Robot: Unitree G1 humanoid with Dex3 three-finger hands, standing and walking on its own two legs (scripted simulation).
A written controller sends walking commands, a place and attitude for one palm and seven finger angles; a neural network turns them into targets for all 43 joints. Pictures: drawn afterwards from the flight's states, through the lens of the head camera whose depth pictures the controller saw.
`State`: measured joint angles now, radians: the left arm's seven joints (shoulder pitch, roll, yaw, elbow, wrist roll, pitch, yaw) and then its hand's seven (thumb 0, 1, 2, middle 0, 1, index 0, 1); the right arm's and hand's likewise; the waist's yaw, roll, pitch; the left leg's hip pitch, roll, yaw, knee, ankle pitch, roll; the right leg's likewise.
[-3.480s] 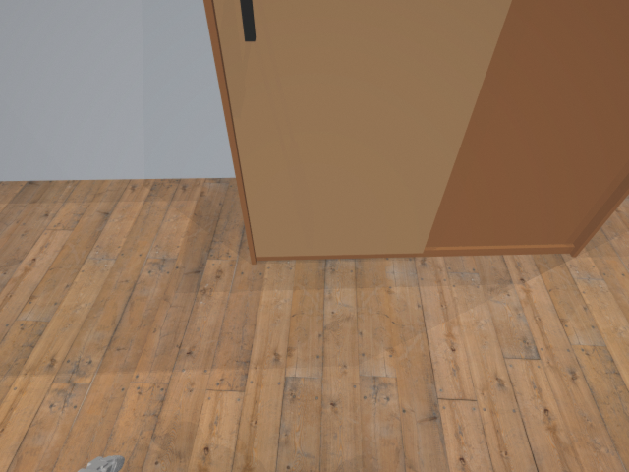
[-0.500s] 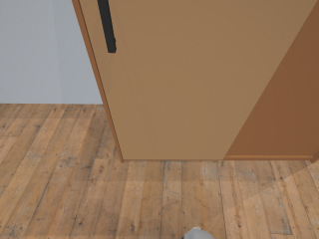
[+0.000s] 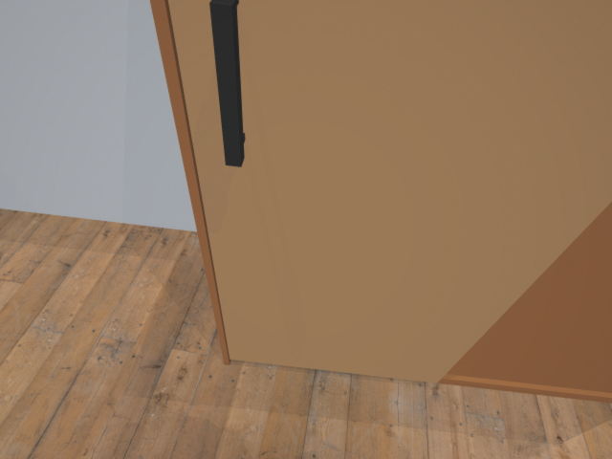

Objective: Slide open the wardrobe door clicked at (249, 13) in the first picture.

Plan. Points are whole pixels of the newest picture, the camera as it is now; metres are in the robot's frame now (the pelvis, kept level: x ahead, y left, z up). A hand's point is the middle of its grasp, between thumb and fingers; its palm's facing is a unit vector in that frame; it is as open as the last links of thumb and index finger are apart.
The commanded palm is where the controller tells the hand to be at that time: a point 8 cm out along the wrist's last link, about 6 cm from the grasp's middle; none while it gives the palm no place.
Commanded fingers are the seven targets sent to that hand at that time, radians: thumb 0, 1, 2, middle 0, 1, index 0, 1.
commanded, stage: come to a stop and stand still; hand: left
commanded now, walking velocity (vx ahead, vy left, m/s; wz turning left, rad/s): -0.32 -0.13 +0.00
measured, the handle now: (233, 86) +0.49 +0.16 +0.24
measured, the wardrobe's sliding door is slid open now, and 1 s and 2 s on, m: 0.00 0.00 0.00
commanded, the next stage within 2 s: look again from close up in 1.86 s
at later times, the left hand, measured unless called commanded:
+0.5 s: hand out of the picture +0.01 +0.13 -0.15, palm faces +0.05 -0.96 -0.26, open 7.4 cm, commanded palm none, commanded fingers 0.00 0.90 0.90 -0.20 -0.30 -0.20 -0.30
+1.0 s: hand out of the picture -0.04 +0.17 -0.17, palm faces +0.05 -0.98 -0.19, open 7.4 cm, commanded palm none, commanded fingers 0.00 0.90 0.90 -0.20 -0.30 -0.20 -0.30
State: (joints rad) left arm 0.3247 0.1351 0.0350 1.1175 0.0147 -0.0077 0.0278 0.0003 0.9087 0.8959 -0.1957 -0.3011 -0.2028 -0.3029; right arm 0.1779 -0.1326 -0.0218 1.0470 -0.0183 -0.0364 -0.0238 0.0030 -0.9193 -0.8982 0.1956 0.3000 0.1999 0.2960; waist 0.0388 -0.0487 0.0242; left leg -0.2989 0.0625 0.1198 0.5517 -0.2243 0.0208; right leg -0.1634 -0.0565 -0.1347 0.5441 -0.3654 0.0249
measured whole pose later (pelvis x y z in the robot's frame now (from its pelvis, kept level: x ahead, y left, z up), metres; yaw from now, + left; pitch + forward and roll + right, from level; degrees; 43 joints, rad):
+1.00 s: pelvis -0.04 +0.00 +0.01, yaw -1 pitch -2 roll +0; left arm 0.27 0.17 0.02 1.14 0.02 0.02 0.02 0.00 0.91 0.90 -0.19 -0.30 -0.20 -0.30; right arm 0.27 -0.15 -0.01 1.10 -0.01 0.00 -0.04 0.01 -0.94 -0.90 0.20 0.30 0.21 0.30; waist 0.02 -0.02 0.02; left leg -0.11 0.01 0.06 0.42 -0.29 0.01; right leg -0.22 -0.08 -0.04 0.43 -0.18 0.05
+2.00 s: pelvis -0.07 -0.03 +0.01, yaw +0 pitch -3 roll +1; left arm 0.30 0.16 0.01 1.09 0.01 -0.01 0.02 0.00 0.91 0.90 -0.20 -0.30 -0.20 -0.30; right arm 0.34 -0.16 0.00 1.09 -0.02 0.00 -0.02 0.00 -0.90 -0.90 0.20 0.30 0.20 0.30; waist -0.01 -0.01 0.03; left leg -0.15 0.04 0.04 0.46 -0.26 -0.03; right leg -0.25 -0.05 -0.06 0.47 -0.16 0.01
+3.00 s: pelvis -0.06 -0.02 +0.01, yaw +0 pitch -2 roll +0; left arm 0.31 0.13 0.02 1.09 0.02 -0.01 0.03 0.00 0.91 0.90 -0.19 -0.30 -0.20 -0.30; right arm 0.32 -0.11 0.00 1.11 -0.01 -0.01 -0.02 0.00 -0.90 -0.90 0.20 0.30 0.20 0.30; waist 0.00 -0.01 0.05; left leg -0.15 0.03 0.05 0.45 -0.27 -0.02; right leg -0.26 -0.06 -0.05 0.46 -0.17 0.02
